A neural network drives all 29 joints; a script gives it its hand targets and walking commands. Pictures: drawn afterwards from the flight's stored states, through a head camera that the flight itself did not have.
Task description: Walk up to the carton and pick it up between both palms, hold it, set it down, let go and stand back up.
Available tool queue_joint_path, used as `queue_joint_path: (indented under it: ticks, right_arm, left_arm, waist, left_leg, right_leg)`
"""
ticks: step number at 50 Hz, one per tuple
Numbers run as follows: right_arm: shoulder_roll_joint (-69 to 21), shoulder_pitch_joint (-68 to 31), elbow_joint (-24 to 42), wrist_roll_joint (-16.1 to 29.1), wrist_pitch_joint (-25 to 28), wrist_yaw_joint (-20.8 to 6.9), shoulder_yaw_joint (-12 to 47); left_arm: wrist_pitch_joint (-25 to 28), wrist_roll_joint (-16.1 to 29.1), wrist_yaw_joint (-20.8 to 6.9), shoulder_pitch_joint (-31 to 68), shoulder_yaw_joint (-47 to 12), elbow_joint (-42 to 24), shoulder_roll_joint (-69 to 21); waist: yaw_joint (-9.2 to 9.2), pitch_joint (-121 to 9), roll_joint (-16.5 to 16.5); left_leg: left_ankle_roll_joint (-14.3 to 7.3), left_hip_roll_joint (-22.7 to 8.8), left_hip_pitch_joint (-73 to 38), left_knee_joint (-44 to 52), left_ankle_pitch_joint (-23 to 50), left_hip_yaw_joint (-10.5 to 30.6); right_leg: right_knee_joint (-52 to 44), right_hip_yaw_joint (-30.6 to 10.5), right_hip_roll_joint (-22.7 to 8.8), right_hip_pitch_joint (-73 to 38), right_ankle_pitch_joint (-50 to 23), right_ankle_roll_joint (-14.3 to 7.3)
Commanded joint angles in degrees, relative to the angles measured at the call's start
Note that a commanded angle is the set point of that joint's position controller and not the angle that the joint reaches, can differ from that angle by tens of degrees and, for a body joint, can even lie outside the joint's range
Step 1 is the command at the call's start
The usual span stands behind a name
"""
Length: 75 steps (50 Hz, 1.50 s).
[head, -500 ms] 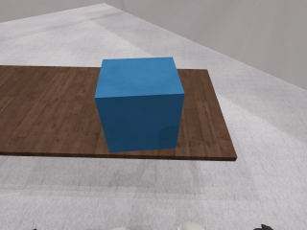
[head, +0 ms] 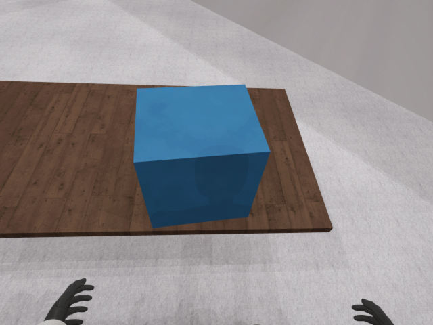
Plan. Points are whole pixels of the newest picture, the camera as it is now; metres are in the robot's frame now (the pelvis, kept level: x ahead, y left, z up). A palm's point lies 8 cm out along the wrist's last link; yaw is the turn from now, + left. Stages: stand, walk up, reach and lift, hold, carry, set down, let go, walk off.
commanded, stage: walk up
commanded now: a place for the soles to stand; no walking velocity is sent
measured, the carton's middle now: (197, 158) +0.53 +0.06 -0.06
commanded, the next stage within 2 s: none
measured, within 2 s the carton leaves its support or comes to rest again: neither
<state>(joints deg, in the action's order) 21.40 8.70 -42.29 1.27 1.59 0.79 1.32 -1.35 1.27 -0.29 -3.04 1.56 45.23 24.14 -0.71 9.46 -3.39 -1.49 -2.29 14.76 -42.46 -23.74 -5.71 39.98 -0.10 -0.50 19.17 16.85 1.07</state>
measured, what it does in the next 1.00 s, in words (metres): walks ahead: left foot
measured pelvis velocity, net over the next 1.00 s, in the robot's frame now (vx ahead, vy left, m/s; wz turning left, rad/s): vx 0.09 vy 0.07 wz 0.00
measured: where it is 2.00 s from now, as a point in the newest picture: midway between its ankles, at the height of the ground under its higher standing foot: outside the picture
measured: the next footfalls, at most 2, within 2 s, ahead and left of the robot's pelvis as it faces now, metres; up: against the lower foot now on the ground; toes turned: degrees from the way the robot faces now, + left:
left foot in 0.76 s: +0.12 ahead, +0.21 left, +0.00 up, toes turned +2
right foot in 1.10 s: +0.29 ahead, -0.05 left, +0.00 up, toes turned -2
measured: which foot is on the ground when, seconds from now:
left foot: down 0.00-0.48, up 0.50-0.74, down 0.76-1.00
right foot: down 0.00-0.78, up 0.80-1.00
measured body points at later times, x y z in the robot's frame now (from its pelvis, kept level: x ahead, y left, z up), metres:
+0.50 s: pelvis +0.00 -0.01 +0.03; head +0.00 -0.01 +0.48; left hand +0.08 +0.29 -0.10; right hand +0.11 -0.30 -0.09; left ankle -0.01 +0.09 -0.71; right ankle +0.05 -0.13 -0.71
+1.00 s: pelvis +0.09 +0.07 -0.01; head +0.06 +0.09 +0.44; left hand +0.19 +0.39 -0.11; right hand +0.10 -0.24 -0.11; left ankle +0.08 +0.20 -0.72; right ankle +0.18 -0.04 -0.67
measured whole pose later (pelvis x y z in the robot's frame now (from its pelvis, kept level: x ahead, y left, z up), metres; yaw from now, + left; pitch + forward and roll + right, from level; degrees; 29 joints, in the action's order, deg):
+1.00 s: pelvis +0.09 +0.07 -0.01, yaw +0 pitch -8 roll +2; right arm 18.7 26.2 -43.2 -2.4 0.6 -0.5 -4.4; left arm -0.7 -1.4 -1.3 -18.0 5.5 43.4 24.3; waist -2.6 4.4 -4.7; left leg 0.1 -1.9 9.4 -41.7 -24.2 -4.6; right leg 61.1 0.1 -1.7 28.4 24.8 -0.7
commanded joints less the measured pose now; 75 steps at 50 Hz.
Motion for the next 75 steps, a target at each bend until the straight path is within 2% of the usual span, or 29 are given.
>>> queue_joint_path:
  ticks: [1, 5, 13, 20, 21, 22, 23, 24, 25, 28, 31, 34, 36, 37, 38, 39, 40, 41, 44, 48, 51, 53, 54, 55, 57, 60, 62, 67, 75]
  right_arm:
    - [14.9, -1.5, 1.7, 0.0, 1.2, 0.8, -4.2]
    - [14.2, -5.0, -0.7, 0.1, 1.5, 0.4, -4.0]
    - [12.9, -7.0, -6.7, -0.2, 1.8, -0.2, -4.1]
    - [12.5, -6.2, -11.5, -0.5, 1.8, -0.2, -4.8]
    - [14.1, -4.4, -10.2, -2.2, 0.7, -1.4, -8.3]
    - [13.4, -5.3, -8.9, -2.5, 0.0, -2.2, -8.2]
    - [11.5, -6.6, -7.2, -2.6, -0.7, -2.7, -8.2]
    - [11.3, -7.8, -4.9, -3.8, -1.4, -3.4, -8.7]
    - [10.5, -6.5, -3.8, -4.3, -1.6, -3.7, -9.5]
    - [10.0, -0.7, -2.7, -3.0, -1.9, -4.6, -10.7]
    - [10.7, 2.3, -0.9, -3.7, -2.9, -5.6, -11.4]
    - [11.5, 8.8, 0.3, -2.7, -3.4, -6.1, -11.9]
    - [11.9, 21.0, -2.4, -2.7, -2.7, -5.4, -12.5]
    - [14.0, 25.2, -4.0, -2.6, -2.2, -4.6, -13.1]
    - [19.2, 26.9, -3.5, -3.7, -1.6, -3.6, -13.9]
    - [19.4, 20.7, 1.0, -5.0, -0.9, -2.8, -12.6]
    - [20.7, 15.5, 3.0, -4.7, -0.8, -1.8, -13.6]
    - [19.1, 14.7, 4.0, -4.9, -0.1, -1.2, -13.0]
    - [20.0, 11.0, 5.9, -4.5, 0.7, -0.1, -12.6]
    - [15.9, 8.5, 8.2, -3.1, 2.0, 0.0, -10.1]
    - [15.9, 2.2, 9.6, -2.1, 1.9, 0.2, -8.8]
    - [13.4, 5.7, 9.1, -1.0, 0.8, -0.3, -7.4]
    - [11.5, 9.2, 9.2, -0.4, 0.4, -0.4, -6.5]
    - [12.5, 14.2, 8.3, 0.5, -0.2, 0.0, -6.3]
    - [15.9, 16.4, 6.5, 1.0, -1.9, 0.6, -7.9]
    - [15.6, 18.8, 2.9, 0.1, -0.7, 0.7, -7.3]
    - [17.9, 9.9, 3.2, -0.7, 0.3, 0.5, -7.5]
    - [16.4, 8.5, -0.9, 0.5, 0.4, 0.8, -6.1]
    - [15.4, 0.5, -5.6, 0.3, 0.1, 0.7, -5.3]
  left_arm:
    - [1.4, -0.3, -0.3, 1.3, 2.6, -0.4, 8.7]
    - [1.3, -0.3, -0.8, 3.6, 2.5, 3.1, 8.6]
    - [2.7, -0.4, -0.7, 4.1, 2.3, 10.5, 7.7]
    - [3.5, -0.4, -0.4, 3.8, 2.4, 14.5, 7.0]
    - [3.9, -2.1, 0.5, -7.3, 4.5, 12.7, 10.5]
    - [3.8, -2.8, 1.1, -11.6, 5.7, 14.0, 13.8]
    - [3.5, -3.4, 2.0, -13.9, 6.7, 14.0, 15.4]
    - [3.6, -3.9, 2.9, -14.3, 7.5, 12.4, 16.2]
    - [4.4, -4.5, 3.6, -13.4, 7.5, 10.8, 15.5]
    - [5.8, -5.1, 4.5, -8.7, 7.3, 5.1, 14.2]
    - [5.7, -4.6, 3.6, -9.6, 7.8, 1.6, 14.0]
    - [5.0, -5.1, 2.5, -5.4, 8.5, -1.9, 15.0]
    - [4.2, -5.1, 2.1, -4.1, 7.9, -3.2, 12.6]
    - [3.6, -5.1, 1.9, -5.3, 6.8, -3.6, 9.6]
    - [3.4, -3.7, 1.3, -7.6, 4.8, -5.6, 4.0]
    - [2.9, -2.0, 0.6, -7.8, 4.6, -7.8, 3.5]
    - [2.4, -2.1, 0.8, -5.9, 6.3, -9.8, 8.3]
    - [2.5, -2.1, 0.6, -6.3, 6.9, -11.0, 11.0]
    - [3.0, -2.3, -0.2, -15.1, 7.2, -7.3, 11.3]
    - [1.7, -2.5, -1.2, -10.4, 6.8, -10.5, 10.1]
    - [1.5, -1.5, -1.1, -16.0, 6.6, -8.5, 9.7]
    - [1.5, -2.1, -0.5, -17.4, 7.3, -6.4, 12.8]
    - [1.5, -2.1, 0.0, -14.1, 7.5, -7.8, 16.6]
    - [1.7, -1.3, 0.4, -9.8, 6.9, -10.5, 18.0]
    - [2.0, -1.4, 1.5, -3.8, 6.1, -11.6, 16.8]
    - [1.3, -1.0, 1.1, -0.7, 3.8, -10.7, 12.7]
    - [0.9, -0.3, 0.3, -1.0, 3.9, -9.0, 12.4]
    - [2.1, -0.2, 0.3, -0.1, 2.3, -3.8, 10.6]
    - [1.6, 0.0, 0.0, 3.3, 1.9, 2.3, 10.1]
  waist:
    - [0.67, -16.0, 8.8]
    - [0.65, -12.9, 10.4]
    - [0.78, -11.0, 5.0]
    - [0.28, -9.2, 2.5]
    - [2.41, -11.0, 6.8]
    - [4.17, -8.1, 1.2]
    - [5.76, -5.2, -5.0]
    - [6.92, -2.3, -3.7]
    - [5.15, -1.4, 0.6]
    - [1.86, -5.1, -3.7]
    - [1.77, -6.8, -5.3]
    - [-1.62, -4.8, -11.7]
    - [-6.55, -7.9, -5.2]
    - [-8.37, -8.3, 4.1]
    - [-8.81, -7.0, 21.5]
    - [-6.77, -2.6, 19.5]
    - [-5.86, 3.2, 13.5]
    - [-4.44, 7.2, 8.0]
    - [-0.33, 3.2, 14.0]
    - [0.26, 9.5, 12.9]
    - [5.18, 3.1, 16.3]
    - [5.07, -0.8, 9.0]
    - [3.97, -3.2, -0.9]
    - [1.60, -6.1, -6.5]
    - [0.53, -4.6, -4.1]
    - [-1.48, -7.8, -2.3]
    - [1.09, -9.5, 0.2]
    - [-0.32, -19.2, -1.1]
    - [0.76, -15.9, 3.9]
  left_leg:
    - [-0.8, -10.7, -2.2, 16.4, 24.7, 10.3]
    - [0.0, -11.7, -1.3, 22.2, 15.1, 10.9]
    - [-0.3, -9.9, -3.9, 27.3, 5.7, 9.0]
    - [-0.2, -8.5, -6.5, 28.2, 7.2, 7.1]
    - [-2.0, -4.1, -2.6, 21.9, -11.1, 5.2]
    - [-1.4, -2.3, 5.9, 14.3, -13.2, 5.1]
    - [-0.5, 1.2, 13.0, 4.1, -11.4, 3.4]
    - [-0.2, 0.0, 18.0, -7.0, -10.8, 7.4]
    - [-0.1, -2.5, 20.5, -10.8, -8.6, 11.6]
    - [0.8, -5.0, 21.7, -12.8, -3.4, 15.1]
    - [1.1, -3.2, 14.2, -10.4, -3.4, 11.5]
    - [-0.5, -4.7, -1.6, 0.3, -0.6, 7.3]
    - [-1.2, -0.7, -21.5, 3.4, 6.3, 3.3]
    - [-1.8, 1.7, -26.4, 8.4, -0.2, 4.1]
    - [-5.0, -8.0, -20.7, 19.4, -18.8, 22.4]
    - [-10.3, -18.1, -10.9, 32.9, -34.5, 48.5]
    - [-15.4, -23.2, -3.8, 37.6, -40.1, 52.7]
    - [-16.0, -23.1, -0.1, 37.0, -38.6, 53.5]
    - [-13.6, -18.4, -2.0, 29.9, -26.2, 34.1]
    - [-11.5, -17.1, 12.5, 29.0, -6.3, 25.1]
    - [-6.0, -11.8, 19.3, 18.4, 12.2, 12.4]
    - [-2.9, -8.2, 22.8, 6.5, 8.0, 9.9]
    - [0.2, -5.0, 19.4, -0.2, 6.2, 6.9]
    - [2.3, -0.7, 9.9, -5.8, -0.7, 5.7]
    - [1.4, 0.0, -2.4, -6.6, -7.6, 8.6]
    - [-0.4, -2.5, -3.4, 11.3, -0.5, 14.5]
    - [-1.8, -7.1, 4.4, 15.6, 0.8, 20.4]
    - [1.3, -3.7, -6.8, 8.8, 22.5, 11.8]
    - [0.5, -6.1, -6.9, 17.2, 24.1, 12.1]
  right_leg:
    - [-7.7, -6.8, -6.0, -11.4, -15.7, -3.2]
    - [-12.6, -6.2, -5.0, -11.4, -9.6, -2.6]
    - [-19.1, -6.6, -6.0, -11.8, -9.5, -3.1]
    - [-21.7, -7.1, -6.8, -10.2, -12.7, -3.5]
    - [-20.8, -8.2, -6.8, -12.1, 14.4, -6.8]
    - [-25.3, -16.4, -10.9, -14.0, 26.9, -9.9]
    - [-31.0, -25.5, -16.4, -16.1, 34.6, -13.7]
    - [-34.6, -33.7, -22.8, -14.3, 35.6, -18.4]
    - [-33.2, -35.8, -23.9, -15.0, 30.5, -19.8]
    - [-30.0, -25.9, -21.9, -18.2, 22.1, -17.6]
    - [-30.2, -20.0, -19.2, -10.8, 27.1, -15.3]
    - [-26.6, -11.6, -16.6, 3.5, 28.5, -11.9]
    - [-12.1, -3.8, -11.4, 17.9, 33.3, -7.5]
    - [1.3, 1.4, -7.0, 23.3, 34.5, -5.6]
    - [20.4, 7.2, 0.6, 27.5, 30.3, -2.9]
    - [28.9, -2.8, 4.4, 30.2, 20.5, -2.0]
    - [31.7, -7.5, 1.0, 28.9, 18.4, -2.0]
    - [31.6, -8.6, -1.4, 28.4, 14.9, -2.3]
    - [25.8, -6.4, -4.4, 21.6, 10.4, -2.4]
    - [16.9, -4.2, -6.7, 11.0, 4.2, -1.4]
    - [1.0, -2.3, -5.4, -12.3, -5.7, -2.6]
    - [-5.6, -2.7, -3.7, -22.2, -7.2, -2.5]
    - [-12.9, -13.8, -10.5, -18.3, -5.6, -4.7]
    - [-20.0, -26.5, -18.3, -8.0, 3.4, -10.6]
    - [-20.4, -26.9, -19.4, 7.2, 13.2, -15.9]
    - [-11.9, -15.9, -12.2, 1.4, 0.8, -8.4]
    - [-6.0, -8.4, -7.4, -6.9, -9.3, -4.5]
    - [-6.1, -8.7, -11.4, -12.8, -34.7, -7.6]
    - [-10.3, -2.8, -9.8, -13.6, -26.9, -4.9]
